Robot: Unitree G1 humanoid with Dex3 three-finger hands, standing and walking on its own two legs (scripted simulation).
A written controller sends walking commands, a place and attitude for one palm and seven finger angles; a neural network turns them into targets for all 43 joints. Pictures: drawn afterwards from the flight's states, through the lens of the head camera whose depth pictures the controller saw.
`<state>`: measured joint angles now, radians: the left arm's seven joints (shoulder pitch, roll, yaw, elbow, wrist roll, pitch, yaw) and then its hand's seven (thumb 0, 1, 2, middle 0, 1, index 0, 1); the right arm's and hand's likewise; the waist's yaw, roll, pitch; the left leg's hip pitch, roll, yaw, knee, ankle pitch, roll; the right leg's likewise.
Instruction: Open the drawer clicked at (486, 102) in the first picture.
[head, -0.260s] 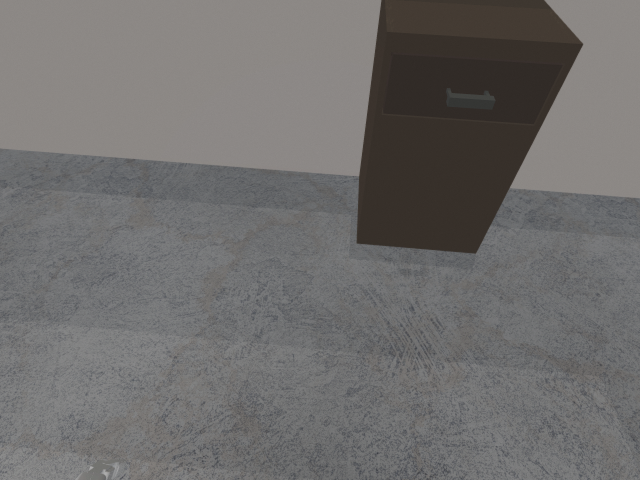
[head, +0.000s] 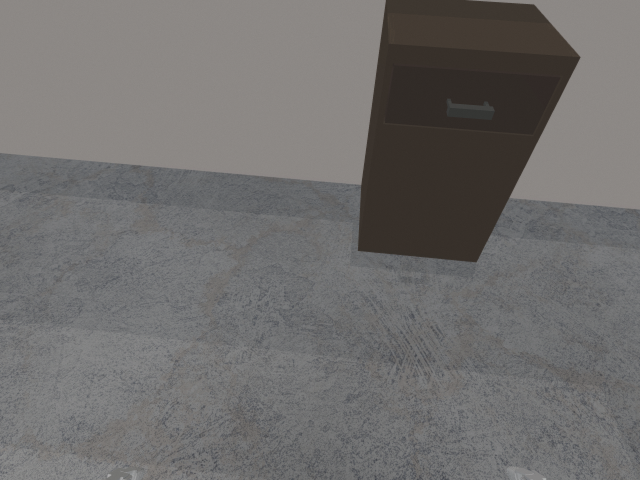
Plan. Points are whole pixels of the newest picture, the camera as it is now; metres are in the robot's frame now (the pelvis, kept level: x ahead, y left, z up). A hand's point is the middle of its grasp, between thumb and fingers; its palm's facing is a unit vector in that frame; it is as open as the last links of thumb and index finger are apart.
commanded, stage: stand and wait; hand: left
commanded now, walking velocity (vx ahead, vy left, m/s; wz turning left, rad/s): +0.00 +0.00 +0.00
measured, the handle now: (468, 107) +1.10 -0.37 -0.07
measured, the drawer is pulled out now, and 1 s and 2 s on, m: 0.00 0.00 0.00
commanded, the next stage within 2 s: look at it before walking up in 0.56 s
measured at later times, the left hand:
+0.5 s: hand out of the picture +0.05 +0.24 -0.15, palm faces -0.04 -0.94 -0.33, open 7.4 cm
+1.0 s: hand out of the picture +0.07 +0.23 -0.15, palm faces -0.04 -0.94 -0.33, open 7.4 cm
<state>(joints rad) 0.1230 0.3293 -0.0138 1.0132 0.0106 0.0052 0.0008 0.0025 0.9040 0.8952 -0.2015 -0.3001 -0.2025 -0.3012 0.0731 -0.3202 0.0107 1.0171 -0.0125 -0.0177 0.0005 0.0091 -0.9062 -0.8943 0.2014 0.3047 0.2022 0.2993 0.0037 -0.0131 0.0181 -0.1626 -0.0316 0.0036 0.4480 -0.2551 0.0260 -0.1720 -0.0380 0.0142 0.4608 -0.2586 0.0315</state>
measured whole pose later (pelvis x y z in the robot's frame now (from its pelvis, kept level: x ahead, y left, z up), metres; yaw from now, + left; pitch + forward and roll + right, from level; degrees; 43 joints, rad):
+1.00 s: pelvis -0.01 -0.01 +0.01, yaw -1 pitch -2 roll +0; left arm 0.14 0.34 -0.01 1.08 0.01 -0.01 0.00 0.00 0.90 0.90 -0.20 -0.30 -0.20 -0.30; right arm 0.11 -0.34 0.01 1.11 -0.01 -0.02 0.00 0.01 -0.91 -0.89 0.20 0.30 0.20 0.30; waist -0.01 -0.01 0.03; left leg -0.15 0.00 0.01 0.37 -0.20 0.00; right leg -0.16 -0.01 0.02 0.39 -0.20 0.01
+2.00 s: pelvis -0.05 -0.02 +0.00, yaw -21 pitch +2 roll +1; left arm 0.26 0.21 0.06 0.93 0.02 0.04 0.00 0.00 0.90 0.90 -0.20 -0.30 -0.20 -0.30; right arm 0.12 -0.23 -0.05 0.94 0.00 0.04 -0.03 0.01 -0.91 -0.89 0.20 0.30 0.20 0.30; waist 0.04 -0.02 0.05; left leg -0.38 0.02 -0.01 0.84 -0.42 -0.06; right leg -0.35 0.10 0.15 0.45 -0.12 -0.04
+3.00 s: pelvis +0.07 -0.11 -0.02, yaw -56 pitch -1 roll -2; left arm 0.35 0.22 0.07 1.07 0.01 0.00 -0.01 0.00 0.91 0.90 -0.20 -0.30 -0.20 -0.30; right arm 0.16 -0.18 -0.02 0.91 -0.03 -0.07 0.01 0.01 -0.91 -0.89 0.20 0.30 0.20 0.30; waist 0.02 -0.05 0.06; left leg -0.42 0.10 0.16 0.69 -0.25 0.04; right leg -0.20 0.01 0.06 0.94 -0.50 -0.01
